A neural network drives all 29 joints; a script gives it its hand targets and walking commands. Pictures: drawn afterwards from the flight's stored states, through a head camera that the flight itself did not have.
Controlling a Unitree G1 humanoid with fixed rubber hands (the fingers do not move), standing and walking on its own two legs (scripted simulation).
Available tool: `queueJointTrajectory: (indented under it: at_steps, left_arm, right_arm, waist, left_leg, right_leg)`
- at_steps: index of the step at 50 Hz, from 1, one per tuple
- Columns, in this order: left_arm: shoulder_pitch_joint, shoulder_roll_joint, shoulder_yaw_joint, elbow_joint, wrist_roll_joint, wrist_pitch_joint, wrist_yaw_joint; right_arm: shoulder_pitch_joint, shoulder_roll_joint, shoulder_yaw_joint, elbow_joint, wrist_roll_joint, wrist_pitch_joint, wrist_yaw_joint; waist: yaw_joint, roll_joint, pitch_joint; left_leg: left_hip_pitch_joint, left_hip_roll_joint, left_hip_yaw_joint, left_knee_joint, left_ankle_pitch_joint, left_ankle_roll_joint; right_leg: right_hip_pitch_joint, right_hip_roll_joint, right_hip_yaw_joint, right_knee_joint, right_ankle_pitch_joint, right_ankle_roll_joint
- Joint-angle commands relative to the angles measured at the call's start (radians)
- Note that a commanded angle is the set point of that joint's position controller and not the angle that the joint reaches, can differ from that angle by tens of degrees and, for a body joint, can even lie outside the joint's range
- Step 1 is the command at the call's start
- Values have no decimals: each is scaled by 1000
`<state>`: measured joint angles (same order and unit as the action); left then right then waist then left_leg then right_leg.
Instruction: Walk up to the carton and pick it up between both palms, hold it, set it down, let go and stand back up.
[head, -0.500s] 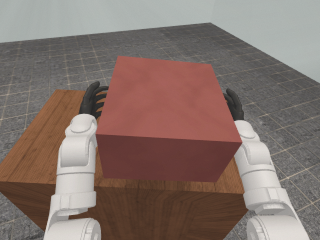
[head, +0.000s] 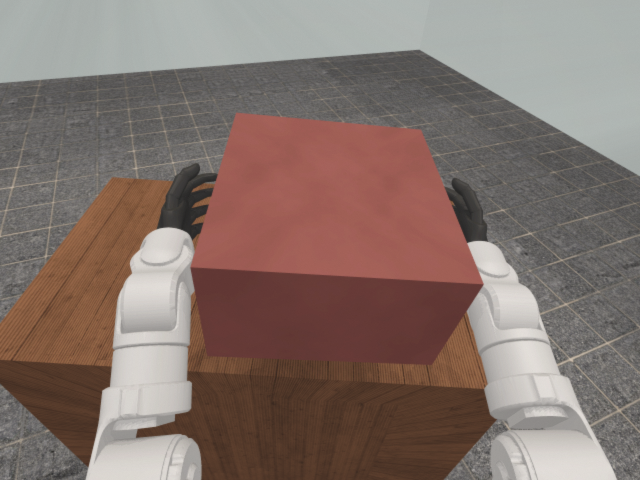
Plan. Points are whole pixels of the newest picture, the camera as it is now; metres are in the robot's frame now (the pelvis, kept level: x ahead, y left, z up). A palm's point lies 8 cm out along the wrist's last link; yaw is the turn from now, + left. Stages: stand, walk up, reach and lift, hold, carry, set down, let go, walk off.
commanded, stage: hold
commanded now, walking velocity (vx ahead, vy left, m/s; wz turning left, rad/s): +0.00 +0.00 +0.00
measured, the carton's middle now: (326, 229) +0.38 +0.00 +0.15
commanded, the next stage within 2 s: none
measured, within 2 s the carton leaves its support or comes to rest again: neither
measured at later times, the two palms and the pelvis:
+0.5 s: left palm (181, 227) +0.35 +0.17 +0.17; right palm (470, 239) +0.36 -0.18 +0.16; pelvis +0.00 +0.00 +0.00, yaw +0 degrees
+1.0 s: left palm (196, 226) +0.36 +0.16 +0.17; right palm (480, 233) +0.37 -0.19 +0.16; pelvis +0.01 -0.01 +0.00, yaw -1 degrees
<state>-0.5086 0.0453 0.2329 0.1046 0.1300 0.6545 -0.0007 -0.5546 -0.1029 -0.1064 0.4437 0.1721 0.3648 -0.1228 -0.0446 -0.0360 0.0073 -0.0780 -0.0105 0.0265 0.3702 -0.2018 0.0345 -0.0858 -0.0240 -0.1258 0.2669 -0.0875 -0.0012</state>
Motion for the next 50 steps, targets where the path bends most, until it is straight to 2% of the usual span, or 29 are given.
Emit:
queueJointTrajectory:
  at_steps: [1,2,4,7,9,12,13,14,15,16,17,18,21,22,23,24,25,27,33,40,44,50]
  left_arm:
    - [-725,-566,-537,-204,-152,-60,-128]
    - [-738,-572,-548,-228,-156,-63,-125]
    - [-741,-567,-545,-227,-153,-59,-125]
    - [-694,-550,-478,-145,-116,-40,-144]
    - [-695,-528,-446,-143,-99,-41,-153]
    - [-734,-546,-462,-162,-124,-54,-152]
    - [-748,-557,-487,-181,-139,-60,-146]
    - [-746,-558,-495,-153,-145,-59,-143]
    - [-753,-560,-499,-170,-145,-67,-138]
    - [-732,-562,-496,-147,-139,-61,-136]
    - [-715,-546,-478,-132,-128,-57,-140]
    - [-726,-544,-463,-121,-120,-55,-143]
    - [-756,-542,-472,-173,-138,-65,-144]
    - [-770,-539,-470,-154,-140,-66,-144]
    - [-755,-545,-482,-166,-139,-64,-143]
    - [-738,-538,-461,-134,-127,-57,-148]
    - [-799,-611,-531,-92,-155,-64,-134]
    - [-792,-617,-524,-78,-144,-76,-112]
    - [-753,-604,-525,-121,-149,-84,-109]
    - [-694,-547,-493,-177,-130,-69,-126]
    - [-686,-535,-505,-218,-138,-61,-130]
    - [-687,-528,-520,-244,-148,-54,-138]
  right_arm:
    - [-833,555,446,-373,92,-95,146]
    - [-808,539,429,-338,89,-89,147]
    - [-792,528,422,-324,84,-85,150]
    - [-795,535,409,-299,65,-80,147]
    - [-794,555,425,-296,69,-77,141]
    - [-874,581,448,-373,84,-93,136]
    - [-871,583,447,-374,90,-95,136]
    - [-908,574,453,-401,89,-100,136]
    - [-875,579,449,-370,89,-95,137]
    - [-889,576,454,-386,90,-99,138]
    - [-858,574,449,-362,81,-91,133]
    - [-860,569,436,-335,72,-85,134]
    - [-856,584,444,-355,77,-86,135]
    - [-865,588,439,-344,74,-85,135]
    - [-819,583,428,-314,67,-80,134]
    - [-830,579,430,-316,64,-79,134]
    - [-922,545,355,-346,56,-98,136]
    - [-887,551,348,-284,32,-102,149]
    - [-885,579,424,-319,79,-100,136]
    - [-853,592,492,-380,130,-78,108]
    - [-836,595,509,-422,142,-65,98]
    - [-800,584,493,-437,129,-48,93]
  waist:
    - [-15,88,-499]
    - [-36,102,-479]
    - [-38,103,-471]
    - [-18,63,-405]
    - [3,41,-398]
    - [17,30,-467]
    - [3,51,-479]
    - [10,50,-493]
    - [4,58,-483]
    - [10,54,-483]
    - [3,35,-464]
    - [7,36,-430]
    - [6,26,-481]
    - [8,33,-472]
    - [-15,46,-462]
    - [0,36,-448]
    - [-61,98,-490]
    - [-48,89,-445]
    - [-17,69,-507]
    - [20,38,-503]
    - [17,34,-508]
    - [-10,36,-497]
  left_leg:
    - [47,-11,-66,-45,389,-80]
    - [52,-6,-69,-48,396,-90]
    - [59,-4,-67,-55,377,-92]
    - [-12,-14,-54,-85,273,-63]
    - [-44,-19,-48,-96,259,-49]
    - [-47,-23,-46,-80,278,-43]
    - [-32,-21,-51,-70,314,-53]
    - [-27,-23,-50,-64,304,-52]
    - [-19,-23,-51,-63,307,-53]
    - [-16,-22,-49,-61,308,-50]
    - [-19,-26,-44,-66,287,-42]
    - [-48,-23,-44,-89,233,-39]
    - [-47,-25,-42,-88,241,-39]
    - [-63,-28,-43,-89,222,-37]
    - [-47,-21,-47,-89,242,-46]
    - [-54,-24,-43,-92,230,-40]
    - [3,-5,-53,-95,161,-87]
    - [9,2,-58,-100,143,-82]
    - [18,-20,-54,-51,331,-76]
    - [-41,-38,-42,-52,342,-55]
    - [-49,-42,-39,-53,340,-55]
    - [-57,-43,-40,-64,306,-59]
  right_leg:
    - [229,69,61,22,154,1]
    - [212,74,58,26,139,-3]
    - [208,72,59,17,118,-5]
    - [248,58,65,6,107,-1]
    - [295,53,72,15,134,7]
    - [311,57,71,25,165,12]
    - [297,60,71,29,181,10]
    - [280,62,68,21,158,8]
    - [274,62,70,22,159,6]
    - [265,62,68,23,154,6]
    - [279,59,72,18,163,9]
    - [269,58,71,15,118,6]
    - [290,58,72,27,136,13]
    - [286,52,73,22,122,12]
    - [280,54,72,28,133,10]
    - [286,51,75,18,124,10]
    - [164,70,64,12,21,-2]
    - [140,67,61,6,-4,-3]
    - [219,73,81,24,143,4]
    - [299,67,100,42,247,20]
    - [312,64,106,45,284,23]
    - [315,58,107,43,289,24]
